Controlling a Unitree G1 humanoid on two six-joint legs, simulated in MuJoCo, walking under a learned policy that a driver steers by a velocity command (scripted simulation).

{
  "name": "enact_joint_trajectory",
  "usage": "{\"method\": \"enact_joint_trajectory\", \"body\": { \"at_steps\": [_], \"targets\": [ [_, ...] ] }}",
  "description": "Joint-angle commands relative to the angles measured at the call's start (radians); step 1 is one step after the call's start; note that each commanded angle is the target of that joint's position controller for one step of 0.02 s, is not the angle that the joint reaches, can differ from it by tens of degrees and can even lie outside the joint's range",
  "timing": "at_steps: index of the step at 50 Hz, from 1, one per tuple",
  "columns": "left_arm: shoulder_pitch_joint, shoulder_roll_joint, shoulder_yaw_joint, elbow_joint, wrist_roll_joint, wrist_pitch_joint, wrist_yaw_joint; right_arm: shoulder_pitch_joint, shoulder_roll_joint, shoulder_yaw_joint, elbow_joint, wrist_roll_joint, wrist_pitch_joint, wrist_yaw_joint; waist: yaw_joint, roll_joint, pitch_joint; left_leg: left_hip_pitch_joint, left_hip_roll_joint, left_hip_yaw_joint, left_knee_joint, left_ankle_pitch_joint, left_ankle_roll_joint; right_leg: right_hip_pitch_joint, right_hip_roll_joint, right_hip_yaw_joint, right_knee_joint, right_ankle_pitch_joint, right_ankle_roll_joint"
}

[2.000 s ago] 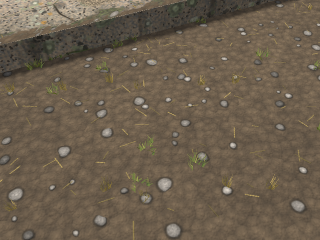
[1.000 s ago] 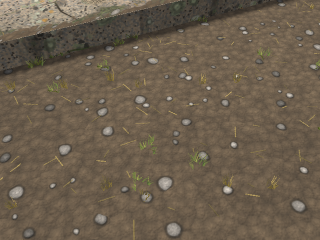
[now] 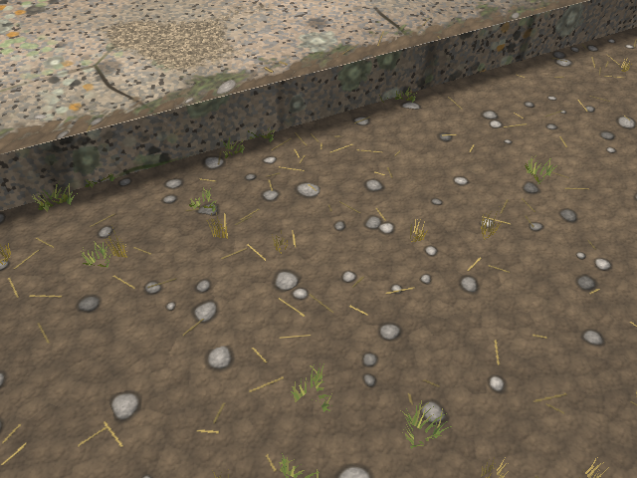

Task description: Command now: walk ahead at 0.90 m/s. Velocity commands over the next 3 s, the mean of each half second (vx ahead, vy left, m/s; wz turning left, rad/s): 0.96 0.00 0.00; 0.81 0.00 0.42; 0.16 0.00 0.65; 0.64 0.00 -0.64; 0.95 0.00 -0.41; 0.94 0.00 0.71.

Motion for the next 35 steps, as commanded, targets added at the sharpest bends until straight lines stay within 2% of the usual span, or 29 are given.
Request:
{"method": "enact_joint_trajectory", "body": {
  "at_steps": [1, 4, 5, 6, 7, 8, 9, 10, 11, 12, 13, 14, 15, 16, 17, 18, 20, 21, 23, 25, 26, 27, 29, 30, 31, 32, 33, 34, 35],
  "targets": [
    [-0.165, 0.04, -0.002, -0.102, -0.009, 0.001, -0.003, 0.001, -0.124, -0.014, -0.057, 0.009, -0.029, -0.007, 0.017, 0.057, 0.231, -0.094, 0.237, -0.18, -0.261, 0.07, 0.133, -0.118, -0.001, -0.026, -0.202, 0.084, 0.02],
    [-0.261, 0.023, -0.015, -0.14, -0.017, 0.0, -0.006, 0.029, -0.136, -0.013, -0.053, 0.017, -0.038, -0.017, 0.003, 0.063, 0.25, -0.029, 0.254, -0.115, -0.335, 0.284, 0.135, -0.009, 0.027, -0.08, -0.412, 0.146, -0.014],
    [-0.257, 0.022, -0.016, -0.141, -0.019, 0.0, -0.004, 0.023, -0.15, -0.015, -0.055, 0.019, -0.037, -0.018, 0.011, 0.066, 0.234, 0.026, 0.255, -0.083, -0.324, 0.386, 0.133, 0.015, 0.043, -0.092, -0.45, 0.144, -0.029],
    [-0.264, 0.026, -0.018, -0.149, -0.017, -0.004, 0.0, 0.027, -0.161, -0.016, -0.05, 0.018, -0.037, -0.017, 0.016, 0.079, 0.233, 0.072, 0.268, -0.056, -0.287, 0.543, 0.129, 0.051, 0.055, -0.103, -0.497, 0.119, -0.051],
    [-0.251, 0.039, -0.014, -0.147, -0.018, -0.006, 0.008, 0.025, -0.172, -0.017, -0.047, 0.013, -0.034, -0.017, 0.032, 0.096, 0.202, 0.128, 0.272, -0.031, -0.223, 0.793, 0.119, 0.108, 0.097, -0.128, -0.524, 0.078, -0.073],
    [-0.215, 0.058, -0.007, -0.139, -0.016, -0.008, 0.017, 0.032, -0.193, -0.022, -0.044, 0.006, -0.028, -0.021, 0.052, 0.133, 0.153, 0.176, 0.283, -0.019, -0.128, 1.042, 0.107, 0.18, 0.143, -0.148, -0.527, 0.028, -0.09],
    [-0.119, 0.089, 0.005, -0.117, -0.017, -0.01, 0.026, 0.032, -0.223, -0.03, -0.04, -0.007, -0.016, -0.029, 0.101, 0.169, 0.081, 0.214, 0.29, -0.009, 0.023, 1.22, 0.096, 0.282, 0.185, -0.15, -0.521, -0.038, -0.106],
    [0.066, 0.127, 0.023, -0.066, -0.019, -0.013, 0.037, 0.019, -0.254, -0.041, -0.038, -0.02, 0.0, -0.038, 0.185, 0.196, -0.016, 0.194, 0.301, -0.004, 0.251, 1.297, 0.086, 0.464, 0.214, -0.132, -0.521, -0.106, -0.124],
    [0.296, 0.167, 0.044, 0.006, -0.014, -0.015, 0.05, -0.026, -0.267, -0.048, -0.052, -0.02, 0.013, -0.04, 0.296, 0.17, -0.119, 0.072, 0.263, 0.011, 0.556, 1.172, 0.076, 0.725, 0.196, -0.104, -0.582, -0.116, -0.139],
    [0.421, 0.256, 0.071, 0.034, 0.016, -0.018, 0.065, 0.009, -0.161, -0.027, -0.086, 0.001, 0.012, -0.021, 0.274, 0.026, -0.237, -0.264, 0.169, -0.006, 0.937, 0.683, 0.074, 1.036, -0.029, 0.177, -0.579, -0.482, -0.176],
    [0.393, 0.297, 0.086, 0.047, 0.018, -0.018, 0.049, 0.07, -0.06, -0.007, -0.123, 0.042, -0.016, 0.007, 0.159, -0.239, -0.333, -0.592, -0.017, -0.137, 1.23, -0.13, 0.055, 1.171, -0.248, 0.808, -0.827, -0.802, -0.252],
    [0.291, 0.244, 0.08, 0.045, 0.006, -0.021, 0.035, -0.042, -0.14, -0.023, -0.153, 0.042, -0.024, -0.002, 0.147, -0.129, -0.211, -0.715, 0.043, -0.219, 1.288, -0.055, 0.091, 1.09, -0.208, 0.828, -0.918, -0.752, -0.226],
    [0.236, 0.168, 0.063, 0.052, 0.001, -0.033, 0.034, -0.139, -0.154, -0.025, -0.178, 0.037, -0.028, -0.006, 0.131, -0.005, -0.074, -0.737, 0.096, -0.192, 1.259, 0.033, 0.093, 0.933, -0.193, 0.64, -0.902, -0.574, -0.209],
    [0.21, 0.111, 0.049, 0.064, 0.003, -0.043, 0.034, -0.167, -0.137, -0.019, -0.185, 0.026, -0.026, -0.004, 0.096, 0.082, -0.008, -0.691, 0.137, -0.189, 1.183, 0.067, 0.093, 0.785, -0.159, 0.52, -0.917, -0.444, -0.183],
    [0.193, 0.076, 0.035, 0.08, 0.0, -0.05, 0.039, -0.176, -0.112, -0.013, -0.196, 0.005, -0.013, 0.004, 0.05, 0.074, 0.031, -0.641, 0.165, -0.197, 1.129, 0.077, 0.086, 0.667, -0.112, 0.427, -0.935, -0.387, -0.153],
    [0.191, 0.056, 0.025, 0.094, -0.004, -0.056, 0.044, -0.15, -0.087, -0.006, -0.196, -0.011, 0.005, 0.016, 0.012, 0.036, 0.046, -0.597, 0.181, -0.196, 1.091, 0.074, 0.071, 0.582, -0.088, 0.366, -0.959, -0.384, -0.141],
    [0.222, 0.054, 0.018, 0.114, -0.023, -0.072, 0.049, -0.199, -0.076, 0.001, -0.22, -0.02, 0.032, 0.032, -0.004, 0.013, 0.115, -0.642, 0.211, -0.174, 1.038, 0.086, 0.042, 0.514, -0.052, 0.289, -1.018, -0.361, -0.138],
    [0.242, 0.074, 0.02, 0.118, -0.026, -0.078, 0.049, -0.248, -0.08, 0.004, -0.243, -0.022, 0.04, 0.036, -0.003, 0.006, 0.149, -0.694, 0.224, -0.153, 1.0, 0.119, 0.027, 0.5, -0.051, 0.264, -1.047, -0.326, -0.144],
    [0.291, 0.085, 0.018, 0.121, -0.031, -0.085, 0.044, -0.391, -0.107, 0.01, -0.299, -0.024, 0.042, 0.039, 0.03, 0.021, 0.21, -0.76, 0.229, -0.094, 0.85, 0.222, 0.008, 0.496, -0.007, 0.176, -1.097, -0.181, -0.143],
    [0.326, 0.067, 0.01, 0.122, -0.04, -0.089, 0.038, -0.485, -0.117, 0.015, -0.324, -0.012, 0.038, 0.044, 0.059, 0.043, 0.221, -0.712, 0.189, -0.027, 0.665, 0.35, 0.004, 0.508, 0.063, 0.076, -1.111, 0.012, -0.113],
    [0.345, 0.089, 0.011, 0.121, -0.045, -0.096, 0.041, -0.525, -0.091, 0.029, -0.351, -0.008, 0.03, 0.051, 0.065, 0.004, 0.231, -0.64, 0.184, -0.01, 0.535, 0.412, 0.009, 0.484, 0.044, 0.063, -1.12, 0.129, -0.106],
    [0.378, 0.094, 0.01, 0.133, -0.051, -0.1, 0.045, -0.574, -0.091, 0.035, -0.364, -0.001, 0.026, 0.054, 0.082, 0.012, 0.24, -0.591, 0.163, 0.021, 0.457, 0.462, 0.019, 0.511, 0.03, 0.053, -1.154, 0.251, -0.098],
    [0.413, 0.125, 0.011, 0.149, -0.05, -0.101, 0.053, -0.617, -0.107, 0.036, -0.376, 0.008, 0.023, 0.049, 0.095, 0.01, 0.23, -0.561, 0.123, 0.041, 0.342, 0.51, 0.043, 0.663, 0.006, 0.025, -1.171, 0.43, -0.087],
    [0.408, 0.143, 0.01, 0.144, -0.047, -0.1, 0.056, -0.6, -0.119, 0.033, -0.375, 0.01, 0.023, 0.044, 0.083, 0.0, 0.201, -0.554, 0.098, 0.046, 0.311, 0.506, 0.055, 0.752, -0.005, 0.003, -1.128, 0.613, -0.077],
    [0.404, 0.175, 0.015, 0.146, -0.041, -0.096, 0.062, -0.579, -0.141, 0.028, -0.372, 0.004, 0.019, 0.038, 0.066, -0.034, 0.171, -0.534, 0.065, 0.062, 0.282, 0.458, 0.073, 0.846, -0.029, -0.022, -1.067, 0.811, -0.068],
    [0.406, 0.194, 0.02, 0.149, -0.027, -0.085, 0.072, -0.54, -0.166, 0.018, -0.359, 0.001, 0.02, 0.03, 0.044, -0.062, 0.119, -0.498, 0.017, 0.083, 0.285, 0.379, 0.087, 0.932, -0.044, -0.043, -0.984, 0.999, -0.053],
    [0.402, 0.209, 0.025, 0.154, -0.009, -0.069, 0.084, -0.448, -0.192, 0.006, -0.335, 0.002, 0.022, 0.023, -0.007, -0.089, 0.053, -0.414, -0.022, 0.081, 0.287, 0.31, 0.103, 0.977, -0.059, -0.065, -0.842, 1.109, -0.043],
    [0.381, 0.22, 0.031, 0.15, 0.009, -0.052, 0.096, -0.275, -0.225, -0.012, -0.283, 0.007, 0.025, 0.014, -0.085, -0.113, -0.039, -0.255, -0.051, 0.072, 0.302, 0.257, 0.122, 0.972, -0.071, -0.083, -0.632, 1.154, -0.038],
    [0.331, 0.227, 0.037, 0.138, 0.016, -0.037, 0.102, -0.062, -0.25, -0.032, -0.216, 0.005, 0.031, 0.004, -0.193, -0.102, -0.124, -0.061, -0.042, 0.057, 0.262, 0.233, 0.147, 0.902, -0.053, -0.109, -0.333, 1.088, -0.034]
  ]
}}
Next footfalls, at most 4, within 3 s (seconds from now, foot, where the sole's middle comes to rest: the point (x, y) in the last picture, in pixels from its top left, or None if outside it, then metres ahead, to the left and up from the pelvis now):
0.22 right None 0.40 -0.10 -0.78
0.72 left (298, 348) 0.87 0.04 -0.78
1.10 right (320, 240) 1.23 -0.03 -0.78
1.50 left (256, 295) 1.03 0.14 -0.78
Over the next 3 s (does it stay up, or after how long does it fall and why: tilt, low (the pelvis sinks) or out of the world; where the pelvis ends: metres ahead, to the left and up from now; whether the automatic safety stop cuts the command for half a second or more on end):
stays up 2.09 0.02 0.17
